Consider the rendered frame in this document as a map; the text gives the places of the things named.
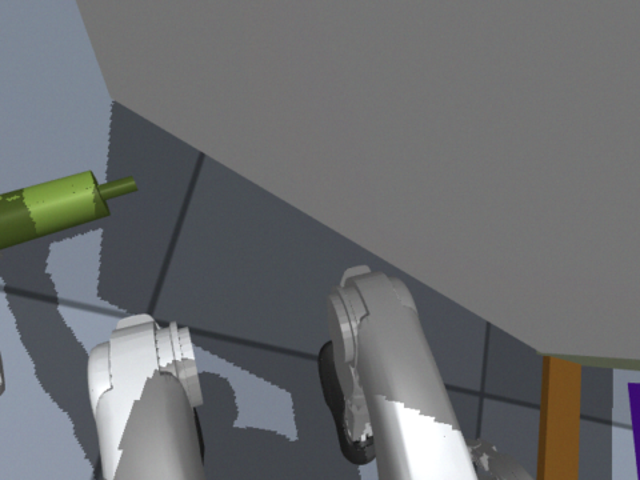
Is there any right robot hand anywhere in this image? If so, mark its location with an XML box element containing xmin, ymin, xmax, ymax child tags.
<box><xmin>464</xmin><ymin>438</ymin><xmax>535</xmax><ymax>480</ymax></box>

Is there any right robot foot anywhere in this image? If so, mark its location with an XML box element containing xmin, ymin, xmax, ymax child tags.
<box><xmin>318</xmin><ymin>340</ymin><xmax>376</xmax><ymax>465</ymax></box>

